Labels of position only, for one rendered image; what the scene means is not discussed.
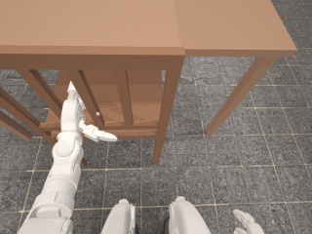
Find robot left upper arm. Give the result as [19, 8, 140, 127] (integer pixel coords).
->
[19, 216, 73, 234]

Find left robot forearm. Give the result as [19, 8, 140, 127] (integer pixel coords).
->
[18, 131, 84, 234]

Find chair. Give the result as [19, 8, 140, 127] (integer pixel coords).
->
[0, 45, 185, 167]

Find left robot hand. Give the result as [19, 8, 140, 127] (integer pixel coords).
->
[60, 81, 118, 142]

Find right robot hand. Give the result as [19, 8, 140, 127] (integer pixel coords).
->
[233, 209, 265, 234]

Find robot left shin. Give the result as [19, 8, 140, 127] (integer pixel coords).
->
[119, 199, 135, 234]

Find robot right thigh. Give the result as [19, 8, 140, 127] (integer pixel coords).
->
[169, 200, 212, 234]

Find table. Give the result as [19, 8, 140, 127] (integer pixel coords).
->
[0, 0, 297, 140]

